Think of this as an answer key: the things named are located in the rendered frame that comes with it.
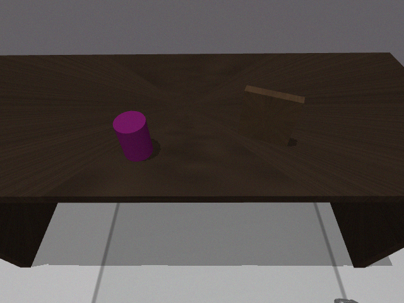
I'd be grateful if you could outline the desk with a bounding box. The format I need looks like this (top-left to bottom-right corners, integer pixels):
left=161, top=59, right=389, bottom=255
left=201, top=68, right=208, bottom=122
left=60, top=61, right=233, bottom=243
left=0, top=52, right=404, bottom=268

